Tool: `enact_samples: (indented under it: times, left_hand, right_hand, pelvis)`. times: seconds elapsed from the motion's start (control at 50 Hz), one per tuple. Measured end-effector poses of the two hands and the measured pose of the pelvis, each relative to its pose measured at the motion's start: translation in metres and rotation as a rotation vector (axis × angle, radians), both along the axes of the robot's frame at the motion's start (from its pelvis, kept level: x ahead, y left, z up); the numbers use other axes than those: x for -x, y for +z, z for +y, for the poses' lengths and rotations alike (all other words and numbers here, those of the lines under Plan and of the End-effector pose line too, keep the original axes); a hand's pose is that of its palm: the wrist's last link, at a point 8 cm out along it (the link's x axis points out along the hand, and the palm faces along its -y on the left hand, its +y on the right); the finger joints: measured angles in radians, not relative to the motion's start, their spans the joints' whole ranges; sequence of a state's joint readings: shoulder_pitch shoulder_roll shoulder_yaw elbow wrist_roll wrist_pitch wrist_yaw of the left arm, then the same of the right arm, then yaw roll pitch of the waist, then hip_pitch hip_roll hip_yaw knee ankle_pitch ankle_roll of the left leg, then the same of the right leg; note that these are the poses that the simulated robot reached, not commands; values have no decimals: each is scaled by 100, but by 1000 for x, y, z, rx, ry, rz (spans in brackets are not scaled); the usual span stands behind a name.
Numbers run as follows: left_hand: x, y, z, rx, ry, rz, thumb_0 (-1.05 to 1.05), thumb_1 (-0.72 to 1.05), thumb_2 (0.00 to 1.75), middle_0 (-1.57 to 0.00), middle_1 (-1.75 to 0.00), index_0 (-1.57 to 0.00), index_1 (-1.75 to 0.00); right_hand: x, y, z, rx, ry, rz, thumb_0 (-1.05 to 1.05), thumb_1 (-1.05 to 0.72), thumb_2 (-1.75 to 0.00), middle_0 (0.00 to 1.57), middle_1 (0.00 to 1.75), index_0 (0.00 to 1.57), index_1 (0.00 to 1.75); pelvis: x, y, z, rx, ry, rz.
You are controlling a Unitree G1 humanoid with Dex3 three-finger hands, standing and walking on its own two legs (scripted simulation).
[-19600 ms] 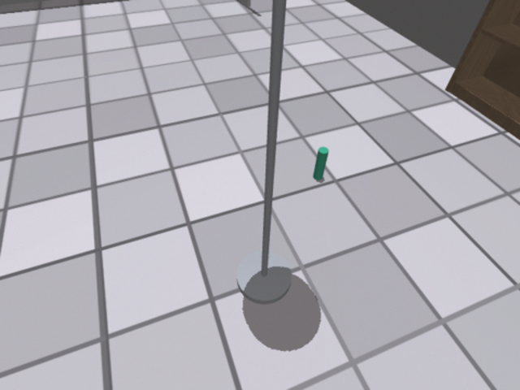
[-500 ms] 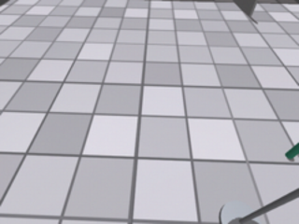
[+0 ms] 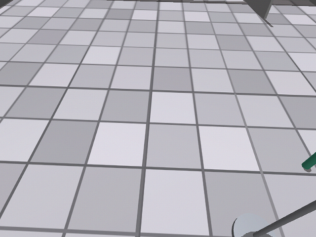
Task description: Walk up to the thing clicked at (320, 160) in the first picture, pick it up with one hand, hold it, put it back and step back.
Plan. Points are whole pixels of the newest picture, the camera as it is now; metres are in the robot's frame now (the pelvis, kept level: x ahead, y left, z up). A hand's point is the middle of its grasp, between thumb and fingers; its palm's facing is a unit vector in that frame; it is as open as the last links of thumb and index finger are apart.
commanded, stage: stand
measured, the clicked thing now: (313, 159) +0.71 -1.07 -0.69
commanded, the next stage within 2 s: walk up in 0.06 s
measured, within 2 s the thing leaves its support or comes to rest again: neither
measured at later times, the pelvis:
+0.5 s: pelvis +0.09 -0.04 -0.01, yaw +0 degrees
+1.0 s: pelvis +0.31 +0.00 -0.01, yaw +0 degrees
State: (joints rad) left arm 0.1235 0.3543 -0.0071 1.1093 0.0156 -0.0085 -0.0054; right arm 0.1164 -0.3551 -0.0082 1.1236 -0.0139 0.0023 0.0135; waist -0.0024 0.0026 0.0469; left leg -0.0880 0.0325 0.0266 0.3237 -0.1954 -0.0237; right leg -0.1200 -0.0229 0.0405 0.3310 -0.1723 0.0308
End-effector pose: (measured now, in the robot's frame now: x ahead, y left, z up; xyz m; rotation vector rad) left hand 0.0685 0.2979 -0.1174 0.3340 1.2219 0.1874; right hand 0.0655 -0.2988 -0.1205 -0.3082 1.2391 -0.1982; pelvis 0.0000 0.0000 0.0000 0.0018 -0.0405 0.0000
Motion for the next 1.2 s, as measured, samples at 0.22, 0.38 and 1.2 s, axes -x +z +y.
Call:
enact_samples:
  times: [0.22, 0.38, 1.2]
  left_hand:
    - [-10, 4, 10, -17, -26, -1, 0, 90, 90, -20, -30, -20, -30]
    - [-46, 16, -5, -86, -20, -80, 0, 90, 90, -20, -30, -20, -30]
    - [-401, 12, 1, -83, -55, -143, 0, 90, 90, -20, -30, -20, -30]
  right_hand:
    - [6, 1, -23, 1, -34, -58, 0, -90, -90, 21, 30, 20, 30]
    - [-3, -18, -72, 21, -55, 48, 0, -91, -90, 21, 30, 20, 30]
    - [-375, -20, -55, 8, 40, -71, 0, -90, -90, 21, 30, 20, 30]
  pelvis:
    - [-15, -7, -9, -12, -37, 5]
    - [-56, -19, -41, 2, -25, -18]
    - [-405, -32, -32, 5, 0, -8]
